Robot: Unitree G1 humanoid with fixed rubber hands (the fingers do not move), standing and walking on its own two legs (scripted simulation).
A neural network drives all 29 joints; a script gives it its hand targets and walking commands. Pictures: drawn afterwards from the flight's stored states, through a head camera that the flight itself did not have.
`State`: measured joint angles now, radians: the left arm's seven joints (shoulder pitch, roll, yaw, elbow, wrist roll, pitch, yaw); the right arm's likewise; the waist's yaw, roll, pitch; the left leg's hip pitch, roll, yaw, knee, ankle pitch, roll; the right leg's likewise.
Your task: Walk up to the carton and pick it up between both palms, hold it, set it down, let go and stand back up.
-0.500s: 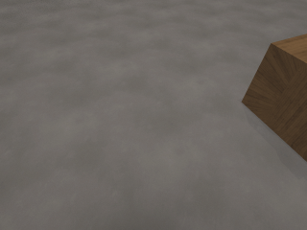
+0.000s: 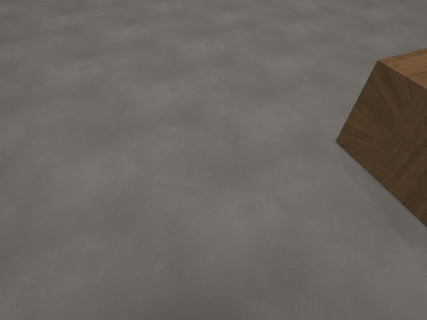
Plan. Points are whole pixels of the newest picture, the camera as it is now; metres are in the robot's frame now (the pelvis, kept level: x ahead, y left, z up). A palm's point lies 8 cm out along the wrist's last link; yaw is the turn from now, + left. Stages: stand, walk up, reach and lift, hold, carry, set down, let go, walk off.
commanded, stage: stand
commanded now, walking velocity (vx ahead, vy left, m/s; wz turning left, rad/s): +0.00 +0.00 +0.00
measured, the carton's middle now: out of the picture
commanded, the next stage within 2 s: none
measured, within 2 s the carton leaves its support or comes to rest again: neither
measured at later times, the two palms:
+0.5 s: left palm out of the picture -0.02 +0.20 -0.15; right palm out of the picture -0.03 -0.19 -0.15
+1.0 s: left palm out of the picture -0.02 +0.19 -0.15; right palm out of the picture -0.03 -0.20 -0.15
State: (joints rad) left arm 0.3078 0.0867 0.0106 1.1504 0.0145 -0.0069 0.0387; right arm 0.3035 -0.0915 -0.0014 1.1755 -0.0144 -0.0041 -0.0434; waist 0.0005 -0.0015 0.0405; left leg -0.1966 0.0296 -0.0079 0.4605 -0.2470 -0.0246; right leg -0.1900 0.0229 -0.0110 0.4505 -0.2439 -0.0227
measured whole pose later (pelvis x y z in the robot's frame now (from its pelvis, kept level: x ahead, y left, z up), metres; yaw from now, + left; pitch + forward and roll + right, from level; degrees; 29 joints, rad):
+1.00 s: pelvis +0.01 +0.00 +0.00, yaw +0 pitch -1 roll +0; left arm 0.31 0.08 0.00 1.15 0.01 -0.02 0.04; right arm 0.30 -0.09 -0.01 1.19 -0.01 -0.01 -0.04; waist 0.00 0.00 0.05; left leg -0.16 0.03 0.00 0.43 -0.25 -0.03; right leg -0.16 0.02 -0.01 0.43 -0.25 -0.02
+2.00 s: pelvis +0.01 -0.01 +0.00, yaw +0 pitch -1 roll +0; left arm 0.33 0.08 0.01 1.15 0.01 -0.02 0.04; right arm 0.32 -0.09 0.00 1.19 -0.01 -0.01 -0.04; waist 0.00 0.01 0.05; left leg -0.15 0.04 -0.01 0.42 -0.24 -0.04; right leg -0.15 0.03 -0.01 0.41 -0.24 -0.03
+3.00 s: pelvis +0.03 -0.03 -0.01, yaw -9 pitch -1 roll +2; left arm 0.34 0.18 0.05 1.06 0.07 0.03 -0.02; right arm 0.30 -0.14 -0.05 1.08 -0.07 -0.06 -0.07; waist 0.00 -0.03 0.06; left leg -0.12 0.08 0.14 0.49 -0.34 -0.04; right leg -0.44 -0.03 -0.02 0.98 -0.46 0.03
